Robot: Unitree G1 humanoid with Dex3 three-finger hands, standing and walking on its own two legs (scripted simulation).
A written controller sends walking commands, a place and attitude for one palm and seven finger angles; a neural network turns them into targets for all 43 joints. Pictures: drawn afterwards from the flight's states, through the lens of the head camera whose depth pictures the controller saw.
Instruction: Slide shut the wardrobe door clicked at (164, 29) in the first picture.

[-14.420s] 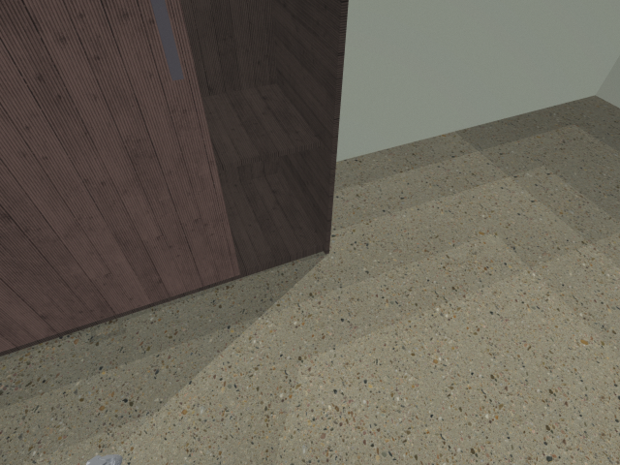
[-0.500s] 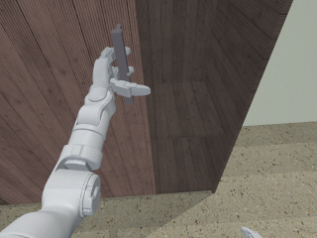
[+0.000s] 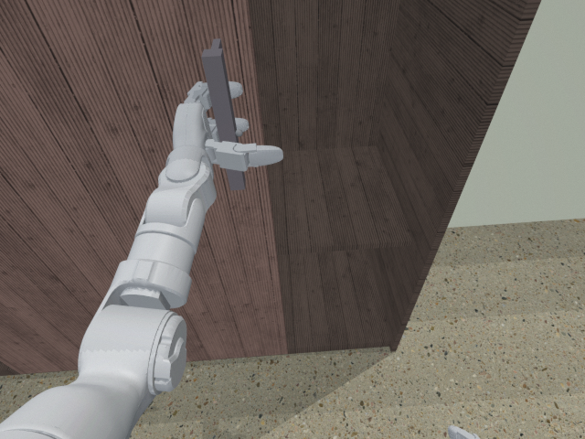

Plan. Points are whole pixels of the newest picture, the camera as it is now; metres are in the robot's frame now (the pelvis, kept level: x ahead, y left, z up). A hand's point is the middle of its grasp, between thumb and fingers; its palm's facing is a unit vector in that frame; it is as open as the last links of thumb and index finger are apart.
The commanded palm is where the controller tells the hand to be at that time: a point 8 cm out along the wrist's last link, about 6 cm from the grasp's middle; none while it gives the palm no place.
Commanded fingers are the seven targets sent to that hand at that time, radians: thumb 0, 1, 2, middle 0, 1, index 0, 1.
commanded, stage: grip the handle and tug to test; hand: left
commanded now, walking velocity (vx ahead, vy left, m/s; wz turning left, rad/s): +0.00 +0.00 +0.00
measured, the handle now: (228, 120) +0.51 +0.10 +0.20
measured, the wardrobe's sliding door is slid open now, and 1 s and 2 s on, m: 0.36 0.36 0.33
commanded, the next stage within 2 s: tug the door sideways, standing still in 1.22 s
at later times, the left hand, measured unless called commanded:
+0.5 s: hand (235, 135) +0.45 +0.08 +0.21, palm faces +0.06 -1.00 +0.02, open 6.3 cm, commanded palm +0.43 +0.13 +0.21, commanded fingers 0.00 0.90 0.90 -0.45 -1.40 -0.45 -1.40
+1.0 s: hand (240, 136) +0.45 +0.07 +0.21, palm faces +0.06 -1.00 +0.01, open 5.9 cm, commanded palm +0.42 +0.12 +0.21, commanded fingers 0.00 0.90 0.90 -0.45 -1.40 -0.45 -1.40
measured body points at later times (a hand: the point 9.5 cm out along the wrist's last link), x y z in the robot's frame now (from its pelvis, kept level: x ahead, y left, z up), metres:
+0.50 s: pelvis +0.01 +0.00 +0.00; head +0.00 -0.02 +0.45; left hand +0.45 +0.13 +0.21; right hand +0.11 -0.25 -0.12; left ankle +0.03 +0.11 -0.74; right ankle -0.05 -0.09 -0.74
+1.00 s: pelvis +0.01 +0.00 +0.00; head +0.00 -0.03 +0.45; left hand +0.44 +0.12 +0.21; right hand +0.11 -0.25 -0.12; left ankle +0.03 +0.11 -0.74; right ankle -0.05 -0.09 -0.74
